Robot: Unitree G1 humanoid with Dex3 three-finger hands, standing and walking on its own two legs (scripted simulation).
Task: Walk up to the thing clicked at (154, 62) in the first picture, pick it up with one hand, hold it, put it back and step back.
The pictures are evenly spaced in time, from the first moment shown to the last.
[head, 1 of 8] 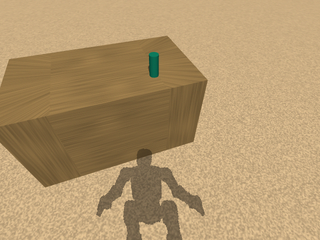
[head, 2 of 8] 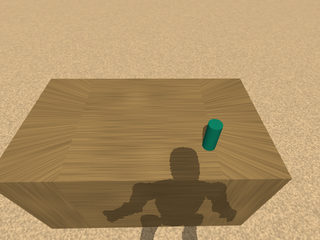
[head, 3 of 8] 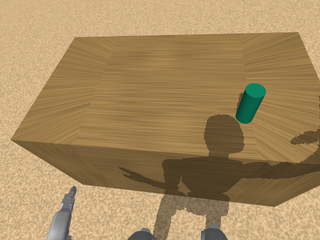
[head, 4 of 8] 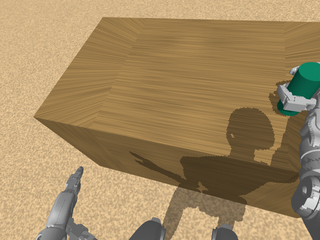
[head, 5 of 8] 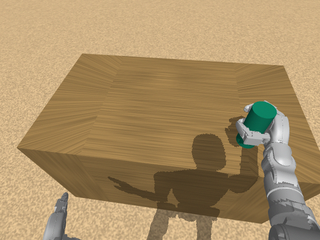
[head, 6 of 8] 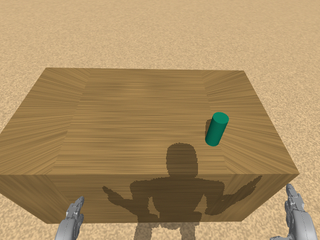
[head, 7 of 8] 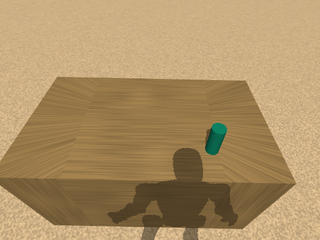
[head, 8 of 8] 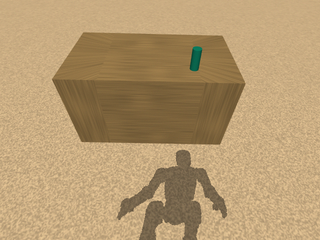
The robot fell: no
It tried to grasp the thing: yes
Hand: right
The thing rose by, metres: 0.23
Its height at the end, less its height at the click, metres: +0.00
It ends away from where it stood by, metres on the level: 0.01
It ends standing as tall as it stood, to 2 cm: yes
